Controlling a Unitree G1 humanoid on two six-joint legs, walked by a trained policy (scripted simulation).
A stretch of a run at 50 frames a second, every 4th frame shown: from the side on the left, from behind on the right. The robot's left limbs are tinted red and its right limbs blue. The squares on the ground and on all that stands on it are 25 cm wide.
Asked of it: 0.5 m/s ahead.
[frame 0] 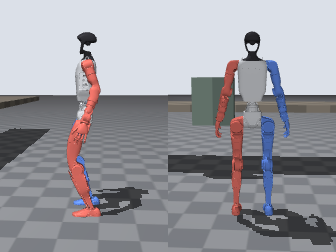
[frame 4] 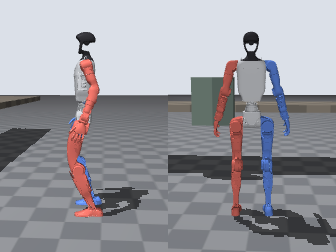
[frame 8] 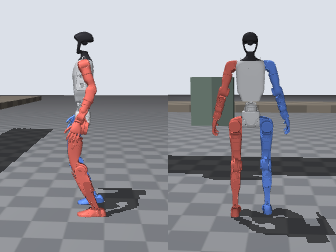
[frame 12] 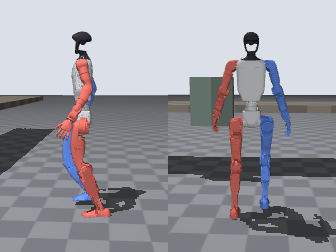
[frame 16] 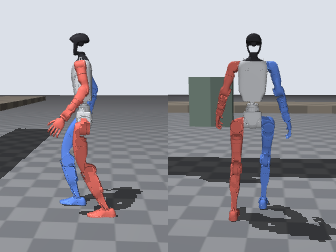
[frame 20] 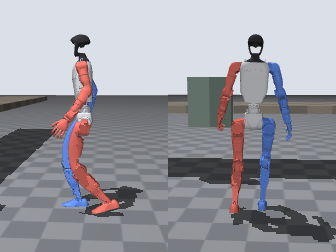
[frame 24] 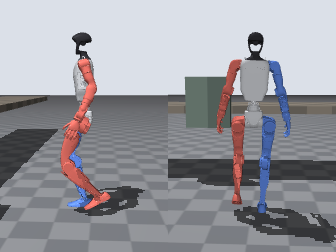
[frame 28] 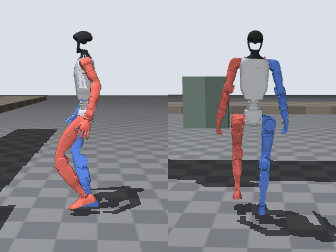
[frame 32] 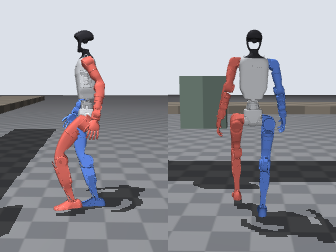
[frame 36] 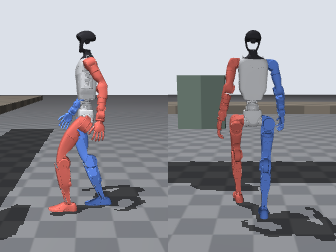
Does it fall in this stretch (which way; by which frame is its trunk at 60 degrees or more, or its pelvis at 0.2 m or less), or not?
no
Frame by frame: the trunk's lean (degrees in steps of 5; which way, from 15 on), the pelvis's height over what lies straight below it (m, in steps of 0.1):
0: 0, 0.8
4: 0, 0.8
8: 0, 0.8
12: 0, 0.8
16: 5, 0.8
20: 5, 0.8
24: 5, 0.8
28: 5, 0.8
32: 0, 0.8
36: 0, 0.8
